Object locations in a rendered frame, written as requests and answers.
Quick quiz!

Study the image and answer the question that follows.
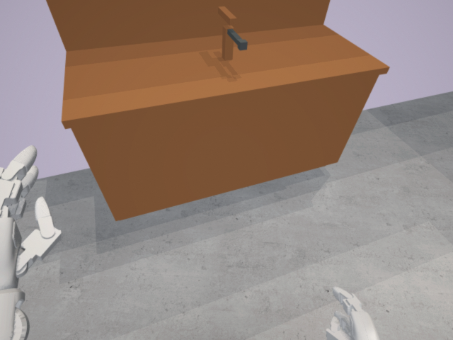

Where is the robot left forearm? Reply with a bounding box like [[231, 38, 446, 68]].
[[0, 288, 30, 340]]

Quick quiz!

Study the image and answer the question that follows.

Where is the robot right hand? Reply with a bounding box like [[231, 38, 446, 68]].
[[326, 286, 379, 340]]

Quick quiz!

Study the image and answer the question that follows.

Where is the counter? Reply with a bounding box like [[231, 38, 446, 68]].
[[46, 0, 390, 221]]

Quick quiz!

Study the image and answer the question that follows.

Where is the tap lever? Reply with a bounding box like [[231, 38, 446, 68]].
[[227, 29, 248, 50]]

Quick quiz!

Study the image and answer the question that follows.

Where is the robot left hand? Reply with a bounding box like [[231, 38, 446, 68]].
[[0, 145, 61, 290]]

